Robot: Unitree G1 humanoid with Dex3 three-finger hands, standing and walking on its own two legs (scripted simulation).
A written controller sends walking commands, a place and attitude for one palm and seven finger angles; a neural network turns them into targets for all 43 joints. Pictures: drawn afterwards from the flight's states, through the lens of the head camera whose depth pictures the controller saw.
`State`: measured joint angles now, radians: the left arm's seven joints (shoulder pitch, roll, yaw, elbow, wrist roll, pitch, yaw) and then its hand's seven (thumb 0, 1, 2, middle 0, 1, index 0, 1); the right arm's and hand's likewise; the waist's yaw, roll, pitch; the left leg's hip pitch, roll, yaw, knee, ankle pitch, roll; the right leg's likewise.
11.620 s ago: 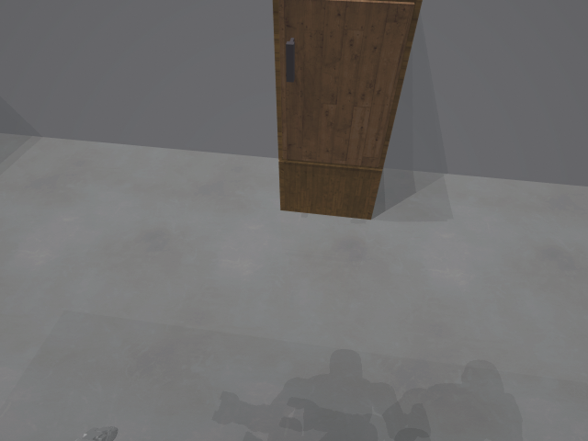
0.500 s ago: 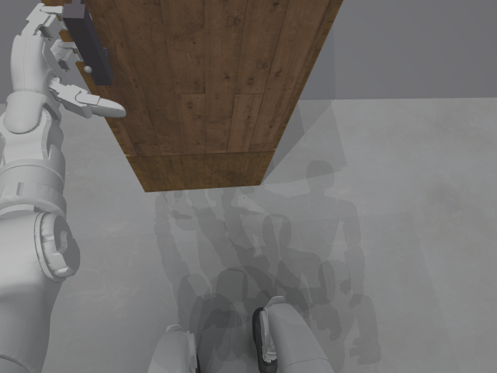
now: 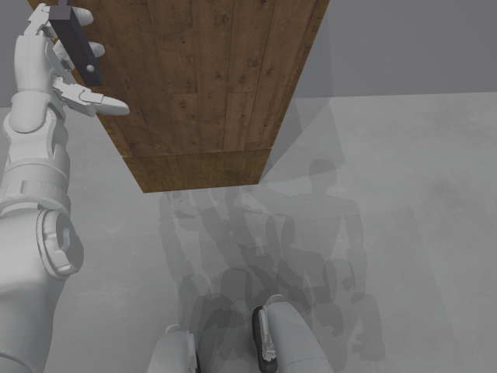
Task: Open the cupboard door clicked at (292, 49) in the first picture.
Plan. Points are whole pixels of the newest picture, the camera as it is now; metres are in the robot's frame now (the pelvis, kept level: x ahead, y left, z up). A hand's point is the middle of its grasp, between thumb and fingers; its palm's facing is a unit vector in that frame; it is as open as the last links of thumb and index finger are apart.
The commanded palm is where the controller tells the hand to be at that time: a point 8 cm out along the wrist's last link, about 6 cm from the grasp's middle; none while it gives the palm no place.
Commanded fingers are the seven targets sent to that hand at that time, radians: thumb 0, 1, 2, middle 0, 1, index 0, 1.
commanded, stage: slide the fingers in behind the handle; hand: left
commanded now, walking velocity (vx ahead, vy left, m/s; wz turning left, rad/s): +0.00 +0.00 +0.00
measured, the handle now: (80, 39) +0.60 +0.17 +0.08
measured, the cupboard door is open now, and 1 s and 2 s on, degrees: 0 0 42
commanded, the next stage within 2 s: close the thumb around the handle in 0.02 s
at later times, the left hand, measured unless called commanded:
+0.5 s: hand (93, 69) +0.55 +0.16 +0.07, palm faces -0.03 -1.00 -0.04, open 9.9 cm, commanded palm +0.53 +0.19 +0.07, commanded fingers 0.00 0.62 0.78 -0.38 -1.32 -0.38 -1.32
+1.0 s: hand (97, 67) +0.56 +0.15 +0.07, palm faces -0.01 -1.00 -0.03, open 5.8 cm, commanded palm +0.52 +0.19 +0.07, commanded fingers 0.00 0.90 0.90 -0.40 -1.35 -0.40 -1.35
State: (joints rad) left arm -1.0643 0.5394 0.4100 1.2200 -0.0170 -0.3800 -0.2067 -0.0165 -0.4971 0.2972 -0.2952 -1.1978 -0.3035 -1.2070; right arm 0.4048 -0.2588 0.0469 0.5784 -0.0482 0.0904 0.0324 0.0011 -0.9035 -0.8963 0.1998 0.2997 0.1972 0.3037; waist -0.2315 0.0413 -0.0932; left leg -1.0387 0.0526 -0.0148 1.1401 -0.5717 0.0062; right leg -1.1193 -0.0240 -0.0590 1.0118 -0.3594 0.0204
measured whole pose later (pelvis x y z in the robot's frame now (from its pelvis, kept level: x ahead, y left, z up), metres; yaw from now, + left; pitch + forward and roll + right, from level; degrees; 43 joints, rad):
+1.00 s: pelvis +0.00 +0.00 +0.00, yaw +0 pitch +27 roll -3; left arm -1.07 0.51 0.40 1.23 -0.01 -0.39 -0.17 0.00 0.72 0.82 -0.37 -1.35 -0.35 -1.35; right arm 0.41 -0.26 0.04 0.59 -0.06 0.09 0.03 0.00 -0.90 -0.90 0.20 0.30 0.20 0.30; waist -0.23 0.05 -0.10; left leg -1.04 0.05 -0.02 1.14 -0.57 0.00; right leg -1.12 -0.03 -0.06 1.02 -0.36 0.02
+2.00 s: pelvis +0.02 -0.03 +0.03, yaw +3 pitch +14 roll +0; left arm -0.02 -0.10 -0.30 0.27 0.12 -0.30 0.57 0.00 0.66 0.70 -0.32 -1.31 -0.34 -1.34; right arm 0.17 -0.16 -0.01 0.56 -0.07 0.00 0.06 0.01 -0.90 -0.90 0.20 0.30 0.20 0.30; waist 0.00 0.04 -0.13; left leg -0.67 0.03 -0.02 0.95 -0.54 -0.03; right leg -0.78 -0.04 -0.07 0.93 -0.40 -0.01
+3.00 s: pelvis -0.02 -0.03 +0.02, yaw +3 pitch +14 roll +1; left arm -0.20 -0.13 -0.22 0.45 0.12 -0.33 0.61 -0.02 -0.50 0.30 -0.37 -0.57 -0.31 -0.64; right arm 0.17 -0.18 -0.01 0.62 -0.09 -0.02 0.01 0.01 -0.90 -0.90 0.20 0.30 0.20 0.30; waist -0.01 0.03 -0.13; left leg -0.73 0.01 -0.01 1.00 -0.51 -0.03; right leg -0.85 -0.06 -0.05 0.98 -0.36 -0.01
